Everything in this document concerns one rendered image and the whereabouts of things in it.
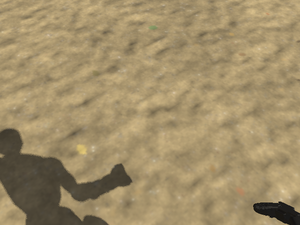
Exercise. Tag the right robot hand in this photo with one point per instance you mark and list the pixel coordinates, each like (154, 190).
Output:
(279, 210)

